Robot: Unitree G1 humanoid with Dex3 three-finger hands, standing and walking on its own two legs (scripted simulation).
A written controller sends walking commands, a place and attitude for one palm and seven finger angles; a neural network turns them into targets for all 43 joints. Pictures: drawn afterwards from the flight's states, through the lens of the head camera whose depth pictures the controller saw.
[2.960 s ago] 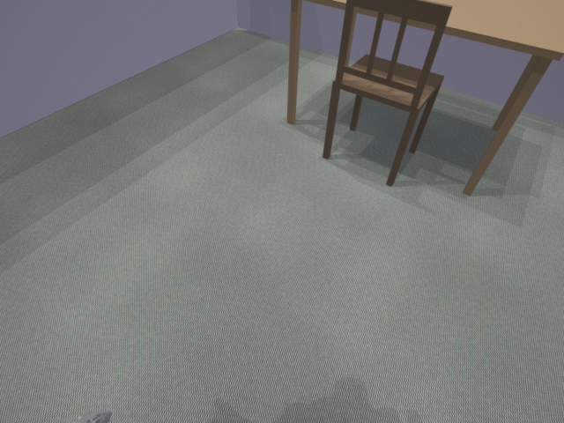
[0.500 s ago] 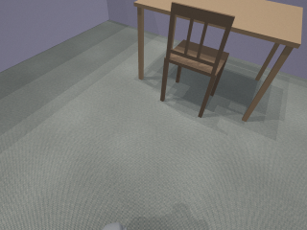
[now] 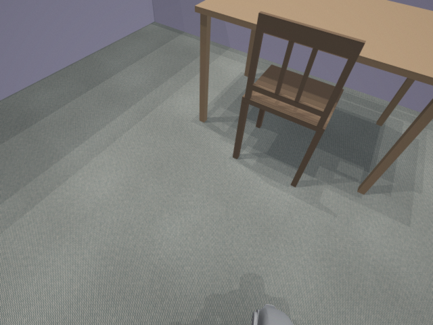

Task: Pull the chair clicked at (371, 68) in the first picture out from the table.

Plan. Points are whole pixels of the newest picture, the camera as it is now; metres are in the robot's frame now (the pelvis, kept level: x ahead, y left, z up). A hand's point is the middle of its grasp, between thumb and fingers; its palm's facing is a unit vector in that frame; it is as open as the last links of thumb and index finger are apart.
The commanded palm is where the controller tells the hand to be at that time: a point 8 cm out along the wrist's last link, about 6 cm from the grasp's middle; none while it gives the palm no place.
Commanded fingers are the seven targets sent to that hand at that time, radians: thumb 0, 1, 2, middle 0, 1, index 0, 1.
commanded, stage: walk to a spot facing it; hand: left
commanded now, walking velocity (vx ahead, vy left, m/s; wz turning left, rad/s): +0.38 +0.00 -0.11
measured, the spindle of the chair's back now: (284, 68) +1.10 -0.23 -0.11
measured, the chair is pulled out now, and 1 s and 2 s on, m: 0.00 0.00 0.00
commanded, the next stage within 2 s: turn to face it in 0.46 s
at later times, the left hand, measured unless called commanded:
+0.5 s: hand (163, 277) +0.25 +0.13 -0.18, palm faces +0.07 -0.98 -0.19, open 7.2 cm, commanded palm none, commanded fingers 0.00 0.90 0.90 -0.20 -0.30 -0.20 -0.30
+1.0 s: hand (157, 203) +0.44 +0.18 -0.18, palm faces +0.00 -0.98 -0.20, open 7.4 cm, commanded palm none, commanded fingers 0.00 0.90 0.90 -0.20 -0.30 -0.20 -0.30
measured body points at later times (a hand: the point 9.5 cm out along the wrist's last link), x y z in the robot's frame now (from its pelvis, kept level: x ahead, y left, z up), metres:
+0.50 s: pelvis +0.24 -0.05 -0.01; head +0.25 -0.05 +0.44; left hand +0.24 +0.18 -0.16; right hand +0.32 -0.29 -0.15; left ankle +0.34 +0.10 -0.69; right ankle +0.19 -0.14 -0.75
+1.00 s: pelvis +0.38 +0.00 -0.01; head +0.41 +0.00 +0.44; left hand +0.44 +0.23 -0.16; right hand +0.45 -0.25 -0.15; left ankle +0.42 +0.08 -0.75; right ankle +0.40 -0.14 -0.70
